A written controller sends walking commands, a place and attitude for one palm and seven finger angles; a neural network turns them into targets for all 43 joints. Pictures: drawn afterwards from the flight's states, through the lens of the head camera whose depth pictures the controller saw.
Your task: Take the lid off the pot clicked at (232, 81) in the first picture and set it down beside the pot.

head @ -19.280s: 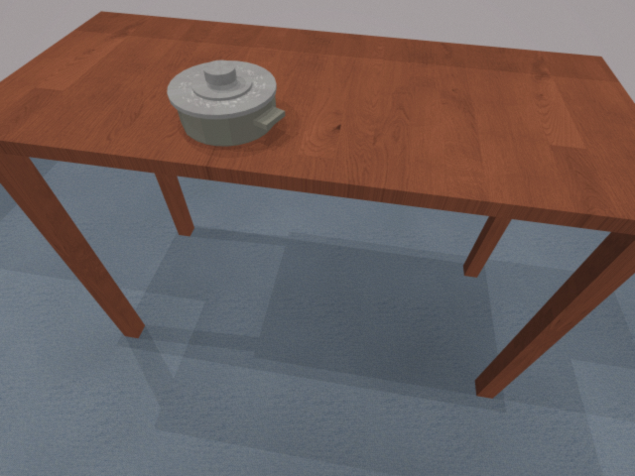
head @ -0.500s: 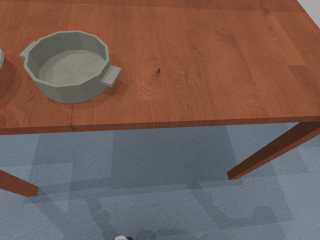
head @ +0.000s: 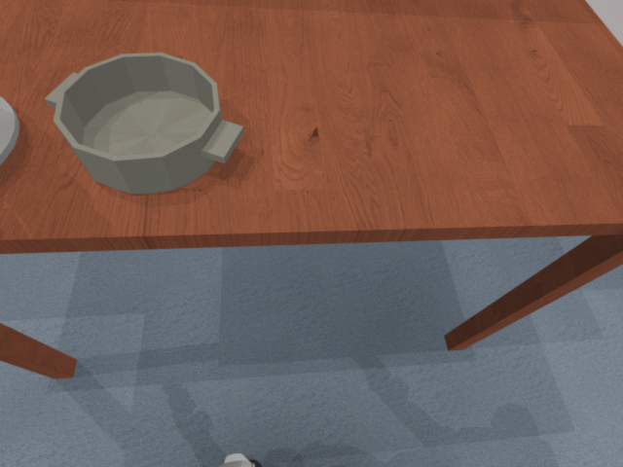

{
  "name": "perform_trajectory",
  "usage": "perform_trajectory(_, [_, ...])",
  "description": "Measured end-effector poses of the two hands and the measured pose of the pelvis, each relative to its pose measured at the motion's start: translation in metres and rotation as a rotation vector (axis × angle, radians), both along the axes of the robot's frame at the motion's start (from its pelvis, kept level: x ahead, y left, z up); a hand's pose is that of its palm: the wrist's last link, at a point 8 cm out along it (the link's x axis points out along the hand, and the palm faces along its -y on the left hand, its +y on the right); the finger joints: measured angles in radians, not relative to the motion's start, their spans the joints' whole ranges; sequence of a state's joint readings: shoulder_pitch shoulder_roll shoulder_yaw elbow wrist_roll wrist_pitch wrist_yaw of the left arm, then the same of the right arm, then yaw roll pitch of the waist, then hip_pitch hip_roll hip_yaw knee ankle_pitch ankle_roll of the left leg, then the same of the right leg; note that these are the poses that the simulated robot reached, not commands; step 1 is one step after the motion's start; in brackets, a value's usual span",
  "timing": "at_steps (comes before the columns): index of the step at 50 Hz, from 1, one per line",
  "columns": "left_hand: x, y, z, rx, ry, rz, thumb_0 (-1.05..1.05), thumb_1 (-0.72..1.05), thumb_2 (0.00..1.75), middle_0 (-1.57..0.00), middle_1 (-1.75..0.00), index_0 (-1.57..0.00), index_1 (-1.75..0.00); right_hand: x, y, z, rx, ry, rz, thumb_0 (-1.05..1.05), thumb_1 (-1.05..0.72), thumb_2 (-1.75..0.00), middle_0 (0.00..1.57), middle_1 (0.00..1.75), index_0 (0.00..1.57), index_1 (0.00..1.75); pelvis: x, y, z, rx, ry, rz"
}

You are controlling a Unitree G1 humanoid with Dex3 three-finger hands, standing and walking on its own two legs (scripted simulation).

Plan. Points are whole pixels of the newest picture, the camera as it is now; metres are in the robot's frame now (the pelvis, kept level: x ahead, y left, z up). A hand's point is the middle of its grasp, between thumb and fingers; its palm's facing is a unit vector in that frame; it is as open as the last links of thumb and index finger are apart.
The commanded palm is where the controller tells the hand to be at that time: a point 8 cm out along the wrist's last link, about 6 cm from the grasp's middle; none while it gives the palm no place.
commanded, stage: open the fingers wide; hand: left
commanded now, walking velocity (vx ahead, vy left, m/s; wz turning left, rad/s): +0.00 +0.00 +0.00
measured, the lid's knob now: out of the picture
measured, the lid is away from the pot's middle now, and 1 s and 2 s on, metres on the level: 0.24 0.25 0.25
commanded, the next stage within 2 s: raise the empty hand in 1.04 s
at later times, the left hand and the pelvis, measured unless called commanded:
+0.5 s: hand out of the picture +0.43 +0.38 +0.17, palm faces -0.36 -0.16 -0.92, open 8.1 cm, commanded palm +0.48 +0.37 +0.23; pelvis -0.02 +0.00 +0.00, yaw +1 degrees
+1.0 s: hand out of the picture +0.45 +0.38 +0.17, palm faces -0.35 -0.16 -0.92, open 10.9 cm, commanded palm +0.48 +0.37 +0.23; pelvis -0.01 +0.00 +0.00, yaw +0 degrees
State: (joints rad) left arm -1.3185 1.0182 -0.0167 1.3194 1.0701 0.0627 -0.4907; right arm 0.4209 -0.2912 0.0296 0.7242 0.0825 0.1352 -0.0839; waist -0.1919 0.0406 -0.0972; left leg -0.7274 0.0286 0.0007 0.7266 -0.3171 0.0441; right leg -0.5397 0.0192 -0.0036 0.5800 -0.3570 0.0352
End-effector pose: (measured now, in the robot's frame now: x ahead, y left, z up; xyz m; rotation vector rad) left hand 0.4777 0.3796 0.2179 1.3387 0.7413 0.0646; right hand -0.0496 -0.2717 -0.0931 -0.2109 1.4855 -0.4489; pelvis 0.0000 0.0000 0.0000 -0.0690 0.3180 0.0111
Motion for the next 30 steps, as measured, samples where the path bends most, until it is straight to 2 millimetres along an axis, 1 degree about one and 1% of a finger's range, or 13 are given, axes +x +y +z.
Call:
perform_trajectory(5, [-0.008,-0.005,-0.004,0.022,-0.031,-0.076,0.02,0.18,0.79,-0.57,-0.94,-0.64,-0.98,0.016,0.001,-0.005,0.022,-0.025,0.009,0.0,-0.9,-0.9,0.21,0.3,0.21,0.3,-0.002,-0.001,0.0,0.002,-0.017,-0.003])
perform_trajectory(11, [-0.022,-0.001,-0.006,0.026,-0.025,-0.093,0.02,0.19,0.78,-0.56,-0.94,-0.64,-0.98,0.045,0.0,-0.009,0.024,-0.095,0.042,0.0,-0.9,-0.9,0.21,0.3,0.21,0.3,-0.006,-0.002,-0.001,-0.001,-0.03,0.005])
perform_trajectory(15, [-0.031,0.002,-0.002,0.044,-0.018,-0.094,0.01,0.19,0.79,-0.56,-0.93,-0.63,-0.97,0.059,-0.002,-0.01,0.023,-0.128,0.072,0.0,-0.9,-0.9,0.21,0.3,0.21,0.3,-0.009,-0.002,-0.001,-0.002,-0.037,0.012])
perform_trajectory(18, [-0.036,0.003,0.002,0.056,-0.022,-0.099,0.0,0.2,0.8,-0.56,-0.92,-0.62,-0.95,0.066,-0.002,-0.011,0.024,-0.144,0.091,0.0,-0.9,-0.9,0.21,0.3,0.21,0.3,-0.011,-0.002,-0.001,-0.001,-0.042,0.017])
perform_trajectory(21, [-0.04,0.003,0.004,0.053,-0.028,-0.097,0.0,0.2,0.82,-0.55,-0.9,-0.61,-0.94,0.069,-0.003,-0.011,0.025,-0.151,0.101,0.0,-0.9,-0.9,0.21,0.3,0.21,0.3,-0.013,-0.002,-0.002,-0.001,-0.048,0.02])
perform_trajectory(24, [-0.042,0.001,0.007,0.069,-0.03,-0.103,0.0,0.2,0.83,-0.55,-0.89,-0.6,-0.92,0.068,-0.003,-0.011,0.024,-0.147,0.106,0.0,-0.9,-0.9,0.21,0.3,0.21,0.3,-0.015,-0.002,-0.001,0.0,-0.052,0.023])
perform_trajectory(30, [-0.041,-0.001,0.009,0.073,-0.032,-0.106,0.0,0.16,0.85,-0.54,-0.85,-0.57,-0.87,0.055,-0.004,-0.012,0.021,-0.122,0.094,0.0,-0.9,-0.9,0.21,0.3,0.21,0.3,-0.018,-0.001,-0.002,0.002,-0.055,0.022])
